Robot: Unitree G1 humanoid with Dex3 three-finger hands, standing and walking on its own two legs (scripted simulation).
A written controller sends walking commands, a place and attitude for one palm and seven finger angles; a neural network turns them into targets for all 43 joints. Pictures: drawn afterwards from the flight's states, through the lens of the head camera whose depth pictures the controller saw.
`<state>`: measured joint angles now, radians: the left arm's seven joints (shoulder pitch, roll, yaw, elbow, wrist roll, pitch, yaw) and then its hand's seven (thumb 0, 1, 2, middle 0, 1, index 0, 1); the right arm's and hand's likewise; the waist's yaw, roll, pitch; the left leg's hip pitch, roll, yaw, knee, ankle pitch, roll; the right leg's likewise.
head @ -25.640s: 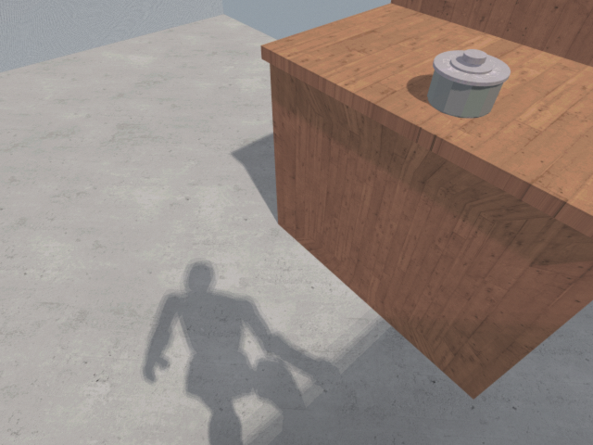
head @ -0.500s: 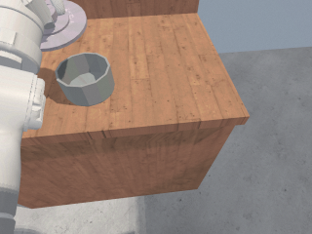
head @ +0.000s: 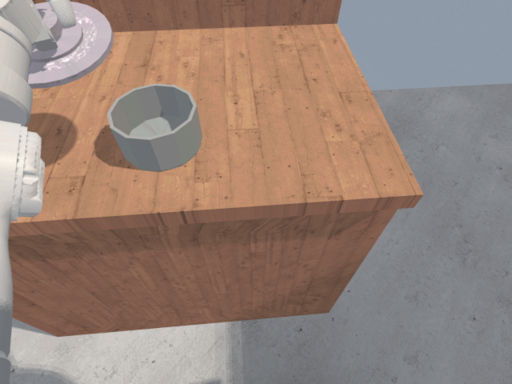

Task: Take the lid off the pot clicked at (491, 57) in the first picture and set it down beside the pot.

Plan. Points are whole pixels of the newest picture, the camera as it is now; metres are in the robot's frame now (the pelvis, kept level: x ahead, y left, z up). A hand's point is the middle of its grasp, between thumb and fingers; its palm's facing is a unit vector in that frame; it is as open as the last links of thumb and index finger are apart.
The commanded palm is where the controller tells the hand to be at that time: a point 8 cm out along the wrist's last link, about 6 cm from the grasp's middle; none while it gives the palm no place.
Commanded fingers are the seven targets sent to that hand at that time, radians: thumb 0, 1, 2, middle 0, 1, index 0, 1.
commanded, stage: move the lid sideways beside the pot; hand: left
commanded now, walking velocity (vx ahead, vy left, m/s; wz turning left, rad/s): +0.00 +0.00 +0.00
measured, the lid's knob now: (40, 25) +0.53 +0.24 +0.28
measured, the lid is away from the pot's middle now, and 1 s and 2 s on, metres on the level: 0.10 0.22 0.24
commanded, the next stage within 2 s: lower the lid onto the table in 1.62 s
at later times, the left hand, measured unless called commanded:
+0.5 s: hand out of the picture +0.48 +0.29 +0.30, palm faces -0.20 -0.11 -0.97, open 7.3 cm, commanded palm +0.50 +0.29 +0.37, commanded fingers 0.00 0.63 0.99 -0.76 -1.10 -0.86 -1.12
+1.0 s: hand out of the picture +0.48 +0.34 +0.29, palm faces -0.21 -0.18 -0.96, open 7.3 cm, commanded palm +0.51 +0.34 +0.37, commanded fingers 0.00 0.63 0.99 -0.76 -1.10 -0.86 -1.12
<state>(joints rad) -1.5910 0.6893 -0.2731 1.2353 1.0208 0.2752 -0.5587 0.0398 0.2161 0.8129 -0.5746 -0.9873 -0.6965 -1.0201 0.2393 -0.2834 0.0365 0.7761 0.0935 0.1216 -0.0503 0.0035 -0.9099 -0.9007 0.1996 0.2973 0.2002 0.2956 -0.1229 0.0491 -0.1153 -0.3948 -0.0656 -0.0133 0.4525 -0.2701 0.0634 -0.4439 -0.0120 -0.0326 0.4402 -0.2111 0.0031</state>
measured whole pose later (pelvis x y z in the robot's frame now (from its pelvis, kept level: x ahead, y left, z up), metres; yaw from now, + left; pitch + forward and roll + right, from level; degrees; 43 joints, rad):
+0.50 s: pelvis +0.00 +0.01 +0.00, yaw +0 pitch +12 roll -1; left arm -1.55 0.80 -0.25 1.21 1.04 0.23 -0.57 0.04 0.22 0.81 -0.57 -0.99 -0.70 -1.02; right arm 0.25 -0.29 0.04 0.77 0.10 0.13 -0.06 0.00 -0.91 -0.90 0.20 0.30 0.20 0.30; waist -0.11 0.04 -0.10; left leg -0.40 -0.07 -0.02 0.46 -0.27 0.07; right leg -0.43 -0.01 -0.04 0.42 -0.20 0.01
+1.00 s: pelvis +0.01 +0.01 +0.00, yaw -1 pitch +14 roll -2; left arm -1.57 0.95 -0.20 1.27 1.07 0.20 -0.58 0.04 0.22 0.81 -0.57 -0.99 -0.70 -1.02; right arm 0.26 -0.30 0.06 0.77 0.11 0.12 -0.09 0.00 -0.91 -0.90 0.20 0.30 0.20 0.30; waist -0.13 0.04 -0.09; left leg -0.42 -0.05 -0.01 0.47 -0.29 0.07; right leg -0.45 0.00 -0.03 0.40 -0.20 0.01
